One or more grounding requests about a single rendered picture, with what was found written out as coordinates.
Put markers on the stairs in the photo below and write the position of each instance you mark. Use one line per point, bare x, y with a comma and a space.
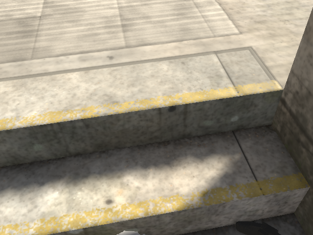
190, 169

